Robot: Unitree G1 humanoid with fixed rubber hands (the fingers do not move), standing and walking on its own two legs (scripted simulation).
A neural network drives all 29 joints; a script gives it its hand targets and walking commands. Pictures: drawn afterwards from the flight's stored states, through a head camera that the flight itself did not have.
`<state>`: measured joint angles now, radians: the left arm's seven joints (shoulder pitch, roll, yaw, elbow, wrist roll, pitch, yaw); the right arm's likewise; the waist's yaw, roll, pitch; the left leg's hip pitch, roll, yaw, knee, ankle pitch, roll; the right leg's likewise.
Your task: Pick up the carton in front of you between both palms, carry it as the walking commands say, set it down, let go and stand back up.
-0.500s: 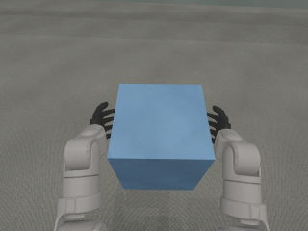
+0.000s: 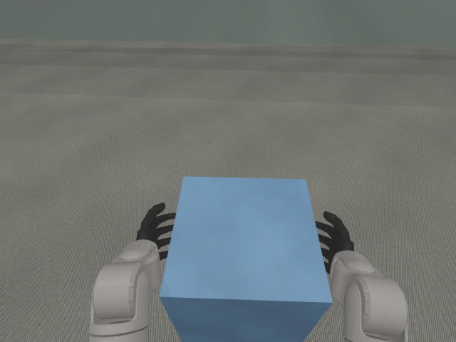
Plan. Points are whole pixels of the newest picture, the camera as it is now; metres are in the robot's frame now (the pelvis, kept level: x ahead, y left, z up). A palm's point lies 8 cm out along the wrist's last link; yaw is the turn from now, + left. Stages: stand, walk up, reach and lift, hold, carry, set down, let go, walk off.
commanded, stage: carry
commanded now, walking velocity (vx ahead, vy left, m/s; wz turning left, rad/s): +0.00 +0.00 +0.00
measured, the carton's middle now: (242, 266) +0.27 +0.00 +0.02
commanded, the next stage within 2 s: none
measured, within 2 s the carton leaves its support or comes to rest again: neither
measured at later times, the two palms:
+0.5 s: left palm (167, 160) +0.47 +0.16 +0.09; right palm (307, 164) +0.45 -0.14 +0.10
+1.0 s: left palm (179, 164) +0.47 +0.14 +0.08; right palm (317, 172) +0.45 -0.16 +0.08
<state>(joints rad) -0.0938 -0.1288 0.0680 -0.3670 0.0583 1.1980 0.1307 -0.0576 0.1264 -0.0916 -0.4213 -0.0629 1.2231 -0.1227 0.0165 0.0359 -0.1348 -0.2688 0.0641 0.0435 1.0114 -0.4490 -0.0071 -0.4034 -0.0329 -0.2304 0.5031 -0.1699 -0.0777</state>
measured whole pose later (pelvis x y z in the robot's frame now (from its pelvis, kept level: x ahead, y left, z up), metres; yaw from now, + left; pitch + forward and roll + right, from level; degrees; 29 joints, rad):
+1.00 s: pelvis +0.22 +0.00 +0.00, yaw -3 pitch +2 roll +1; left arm -0.05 -0.13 0.07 -0.32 0.11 1.16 0.08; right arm -0.04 0.13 -0.06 -0.33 -0.11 1.17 -0.09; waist 0.01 -0.02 -0.14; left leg -0.39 0.08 0.22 0.58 -0.21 0.03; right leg -0.11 -0.05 -0.12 0.54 -0.46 0.01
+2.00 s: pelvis +0.23 +0.01 +0.00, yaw -3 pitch +2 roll +1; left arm -0.19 -0.14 0.14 0.14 0.23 0.75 0.03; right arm -0.16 0.13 -0.16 0.14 -0.21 0.73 -0.01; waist 0.01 -0.05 -0.10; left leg -0.33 0.06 0.22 0.52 -0.25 0.01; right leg -0.05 -0.05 -0.12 0.43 -0.41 0.01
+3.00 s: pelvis +0.60 -0.04 +0.01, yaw -3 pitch +4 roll +0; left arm -0.18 -0.14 0.15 0.11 0.22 0.74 0.03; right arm -0.17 0.14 -0.15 0.11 -0.22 0.73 -0.02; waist 0.00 -0.02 -0.10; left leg -0.30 0.05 0.22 0.49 -0.24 0.03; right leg -0.14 -0.09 -0.19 0.48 -0.36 0.04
